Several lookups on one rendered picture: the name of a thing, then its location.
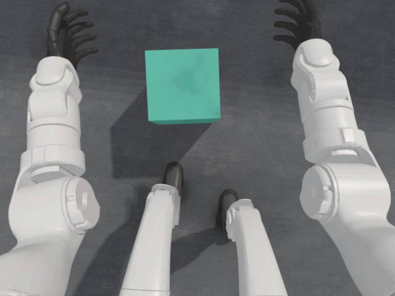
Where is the robot left forearm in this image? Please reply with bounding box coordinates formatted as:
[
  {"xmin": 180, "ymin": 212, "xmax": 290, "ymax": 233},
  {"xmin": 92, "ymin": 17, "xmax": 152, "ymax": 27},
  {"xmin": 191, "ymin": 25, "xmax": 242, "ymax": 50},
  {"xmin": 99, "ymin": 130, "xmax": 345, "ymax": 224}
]
[{"xmin": 8, "ymin": 56, "xmax": 86, "ymax": 236}]

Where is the carton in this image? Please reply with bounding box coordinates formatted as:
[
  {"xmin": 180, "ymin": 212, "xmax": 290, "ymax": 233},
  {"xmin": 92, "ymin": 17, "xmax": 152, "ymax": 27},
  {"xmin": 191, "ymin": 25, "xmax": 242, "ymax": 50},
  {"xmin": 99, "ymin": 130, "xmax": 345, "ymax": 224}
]
[{"xmin": 145, "ymin": 48, "xmax": 220, "ymax": 125}]

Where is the left robot hand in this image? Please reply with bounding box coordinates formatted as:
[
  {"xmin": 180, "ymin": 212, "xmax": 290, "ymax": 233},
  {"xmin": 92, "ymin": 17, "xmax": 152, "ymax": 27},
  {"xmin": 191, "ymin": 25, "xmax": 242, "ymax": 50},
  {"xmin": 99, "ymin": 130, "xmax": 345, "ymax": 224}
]
[{"xmin": 46, "ymin": 1, "xmax": 99, "ymax": 70}]

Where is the right robot upper arm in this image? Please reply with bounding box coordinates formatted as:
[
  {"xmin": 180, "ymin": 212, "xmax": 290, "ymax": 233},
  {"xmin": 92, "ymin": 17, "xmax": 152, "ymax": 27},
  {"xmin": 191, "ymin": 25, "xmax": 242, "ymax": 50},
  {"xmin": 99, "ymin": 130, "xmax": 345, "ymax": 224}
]
[{"xmin": 299, "ymin": 163, "xmax": 395, "ymax": 296}]

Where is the robot right forearm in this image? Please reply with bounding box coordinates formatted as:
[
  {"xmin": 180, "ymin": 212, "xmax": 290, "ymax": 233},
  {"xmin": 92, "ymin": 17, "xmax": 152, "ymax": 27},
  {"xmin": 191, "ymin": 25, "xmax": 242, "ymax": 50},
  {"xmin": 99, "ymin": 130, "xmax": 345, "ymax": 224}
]
[{"xmin": 291, "ymin": 39, "xmax": 391, "ymax": 207}]

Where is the robot right shin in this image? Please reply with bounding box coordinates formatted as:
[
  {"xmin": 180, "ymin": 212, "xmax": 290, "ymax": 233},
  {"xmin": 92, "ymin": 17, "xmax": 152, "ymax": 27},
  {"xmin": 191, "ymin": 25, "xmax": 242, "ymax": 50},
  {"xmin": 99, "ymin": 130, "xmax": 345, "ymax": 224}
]
[{"xmin": 226, "ymin": 199, "xmax": 261, "ymax": 231}]

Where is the right robot hand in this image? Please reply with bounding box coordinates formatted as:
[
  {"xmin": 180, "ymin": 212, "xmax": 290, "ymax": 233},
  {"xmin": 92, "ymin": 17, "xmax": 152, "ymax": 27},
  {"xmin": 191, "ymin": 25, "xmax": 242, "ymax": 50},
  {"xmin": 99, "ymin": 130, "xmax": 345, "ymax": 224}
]
[{"xmin": 273, "ymin": 0, "xmax": 322, "ymax": 53}]

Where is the right robot thigh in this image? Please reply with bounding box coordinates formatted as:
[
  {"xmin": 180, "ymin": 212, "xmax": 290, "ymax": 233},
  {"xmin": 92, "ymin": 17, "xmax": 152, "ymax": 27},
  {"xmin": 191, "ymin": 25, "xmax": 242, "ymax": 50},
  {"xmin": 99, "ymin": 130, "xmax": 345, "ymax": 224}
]
[{"xmin": 227, "ymin": 205, "xmax": 288, "ymax": 296}]

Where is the left robot upper arm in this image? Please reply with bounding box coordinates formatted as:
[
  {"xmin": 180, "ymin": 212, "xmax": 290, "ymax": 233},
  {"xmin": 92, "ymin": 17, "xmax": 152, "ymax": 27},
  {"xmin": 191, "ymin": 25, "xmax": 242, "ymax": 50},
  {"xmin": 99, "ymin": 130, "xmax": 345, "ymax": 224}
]
[{"xmin": 0, "ymin": 176, "xmax": 100, "ymax": 296}]

